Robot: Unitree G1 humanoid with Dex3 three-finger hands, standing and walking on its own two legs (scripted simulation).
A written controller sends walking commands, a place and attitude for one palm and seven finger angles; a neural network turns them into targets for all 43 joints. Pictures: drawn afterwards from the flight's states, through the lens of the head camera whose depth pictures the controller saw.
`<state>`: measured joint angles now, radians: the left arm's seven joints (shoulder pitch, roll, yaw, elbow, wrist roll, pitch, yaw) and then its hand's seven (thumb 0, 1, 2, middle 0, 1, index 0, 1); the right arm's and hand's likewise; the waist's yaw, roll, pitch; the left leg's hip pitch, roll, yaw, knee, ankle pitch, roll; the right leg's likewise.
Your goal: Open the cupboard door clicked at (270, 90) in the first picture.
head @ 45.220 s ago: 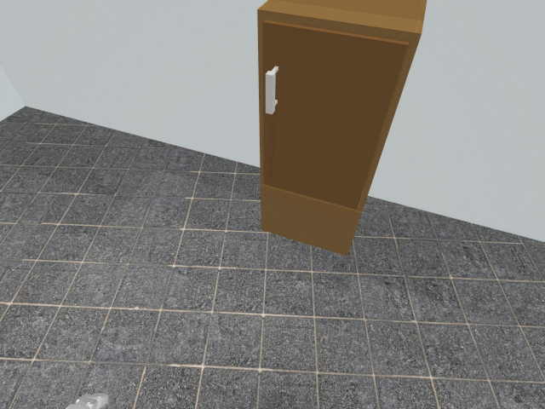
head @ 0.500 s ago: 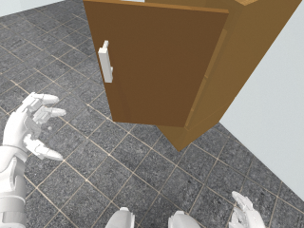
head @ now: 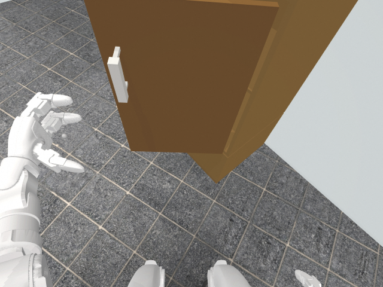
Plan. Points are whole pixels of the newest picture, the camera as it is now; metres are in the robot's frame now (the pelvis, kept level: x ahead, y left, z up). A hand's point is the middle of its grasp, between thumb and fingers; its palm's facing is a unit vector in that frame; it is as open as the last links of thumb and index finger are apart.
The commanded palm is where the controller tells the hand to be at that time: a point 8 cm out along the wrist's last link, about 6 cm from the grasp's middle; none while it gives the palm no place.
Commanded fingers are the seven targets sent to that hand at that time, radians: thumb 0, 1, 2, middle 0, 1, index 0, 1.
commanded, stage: move the hooked fingers beside the handle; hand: left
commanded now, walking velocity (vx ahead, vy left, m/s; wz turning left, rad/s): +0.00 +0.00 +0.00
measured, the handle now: (120, 75) +0.57 +0.18 +0.06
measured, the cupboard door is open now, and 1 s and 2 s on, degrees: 49 49 49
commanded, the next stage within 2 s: slide the fingers in behind the handle in 1.62 s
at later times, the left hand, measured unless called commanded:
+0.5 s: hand (75, 107) +0.46 +0.25 +0.06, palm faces +0.00 -1.00 -0.01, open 13.9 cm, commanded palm +0.45 +0.30 +0.05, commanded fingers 0.00 -0.50 0.30 -0.30 -1.20 -0.30 -1.20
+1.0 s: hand (86, 88) +0.53 +0.25 +0.05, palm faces +0.00 -1.00 -0.01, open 13.9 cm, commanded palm +0.51 +0.28 +0.05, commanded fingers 0.00 -0.50 0.30 -0.30 -1.20 -0.30 -1.20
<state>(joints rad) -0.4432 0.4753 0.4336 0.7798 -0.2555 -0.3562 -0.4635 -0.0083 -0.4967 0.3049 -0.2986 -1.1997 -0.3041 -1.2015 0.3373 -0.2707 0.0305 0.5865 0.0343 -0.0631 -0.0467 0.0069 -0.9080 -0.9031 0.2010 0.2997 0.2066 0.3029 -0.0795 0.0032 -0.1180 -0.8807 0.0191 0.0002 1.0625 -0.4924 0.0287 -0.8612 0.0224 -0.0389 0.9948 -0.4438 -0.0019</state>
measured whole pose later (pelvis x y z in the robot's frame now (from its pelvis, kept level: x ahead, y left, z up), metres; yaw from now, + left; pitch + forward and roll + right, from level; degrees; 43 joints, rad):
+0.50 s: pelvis -0.01 +0.00 -0.01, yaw -1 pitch +21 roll -4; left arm -0.79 0.60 0.46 1.10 -0.16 -0.40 -0.43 -0.01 -0.50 0.30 -0.30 -1.20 -0.30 -1.20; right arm 0.35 -0.28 0.05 0.62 0.01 0.01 -0.04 0.00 -0.91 -0.90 0.20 0.30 0.21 0.30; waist -0.14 0.00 -0.11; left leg -1.01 0.03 -0.01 1.14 -0.50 0.03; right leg -0.98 0.03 -0.05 1.05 -0.44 0.00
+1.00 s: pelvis -0.01 +0.00 -0.02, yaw -2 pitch +26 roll -5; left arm -0.98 0.74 0.51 1.22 -0.09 -0.35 -0.42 -0.01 -0.50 0.31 -0.30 -1.20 -0.30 -1.20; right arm 0.41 -0.28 0.07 0.59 -0.01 0.07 -0.02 0.00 -0.91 -0.90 0.20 0.30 0.21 0.30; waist -0.22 0.02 -0.09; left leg -1.12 0.05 -0.01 1.18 -0.51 0.03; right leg -1.08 0.05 -0.05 1.07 -0.44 0.00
